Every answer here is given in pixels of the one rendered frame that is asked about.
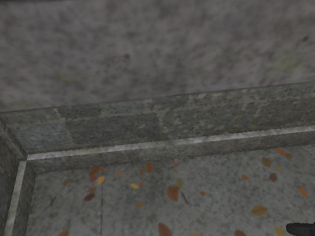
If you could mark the robot right hand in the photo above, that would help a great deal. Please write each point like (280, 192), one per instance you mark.
(301, 229)

